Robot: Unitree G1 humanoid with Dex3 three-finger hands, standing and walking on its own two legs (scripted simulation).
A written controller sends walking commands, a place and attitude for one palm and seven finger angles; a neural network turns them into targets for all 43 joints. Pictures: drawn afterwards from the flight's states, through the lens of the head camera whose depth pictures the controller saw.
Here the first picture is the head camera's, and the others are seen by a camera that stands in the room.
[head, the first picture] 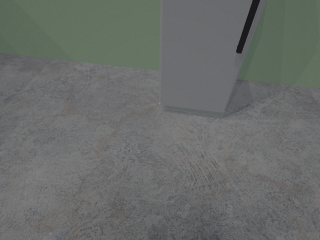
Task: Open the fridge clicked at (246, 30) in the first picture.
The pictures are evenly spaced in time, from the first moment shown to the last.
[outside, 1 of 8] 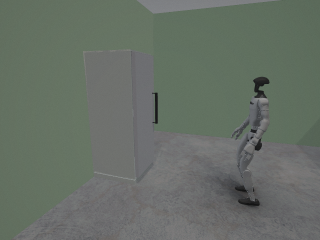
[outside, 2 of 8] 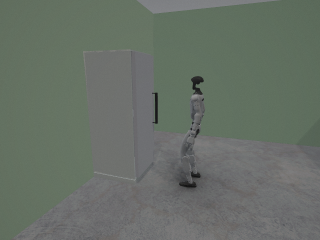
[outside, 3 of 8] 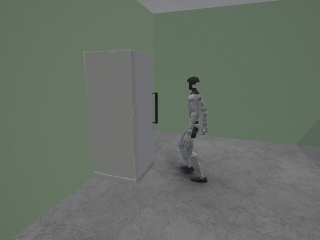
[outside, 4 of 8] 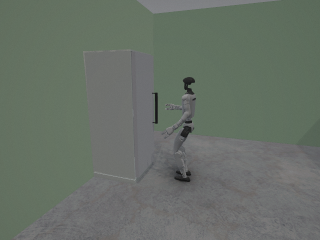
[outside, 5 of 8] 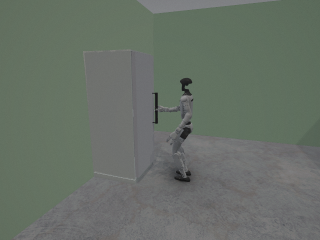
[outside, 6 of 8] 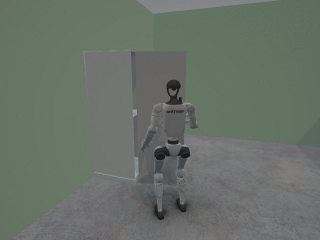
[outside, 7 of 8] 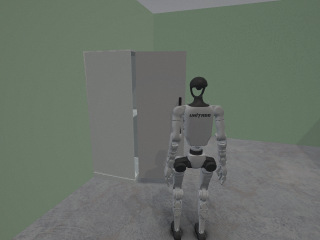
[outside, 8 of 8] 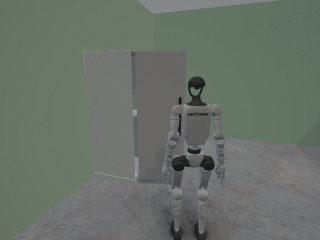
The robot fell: no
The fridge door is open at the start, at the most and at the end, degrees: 0 78 75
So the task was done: yes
